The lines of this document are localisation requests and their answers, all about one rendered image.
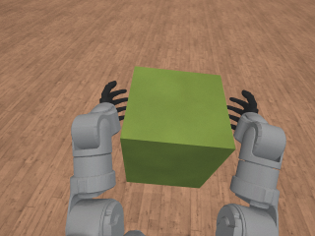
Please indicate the right robot hand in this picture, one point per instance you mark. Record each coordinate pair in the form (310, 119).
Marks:
(250, 106)

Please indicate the carton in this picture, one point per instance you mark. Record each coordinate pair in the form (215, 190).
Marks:
(176, 129)

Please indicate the right robot forearm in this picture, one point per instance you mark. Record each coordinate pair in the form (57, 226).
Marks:
(262, 148)

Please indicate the left robot hand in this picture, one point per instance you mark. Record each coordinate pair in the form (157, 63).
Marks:
(107, 95)

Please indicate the robot right upper arm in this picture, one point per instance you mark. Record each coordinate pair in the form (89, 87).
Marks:
(238, 220)

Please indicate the left robot forearm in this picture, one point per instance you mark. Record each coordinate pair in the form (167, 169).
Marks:
(92, 147)

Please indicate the robot left upper arm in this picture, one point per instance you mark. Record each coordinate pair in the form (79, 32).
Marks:
(96, 217)

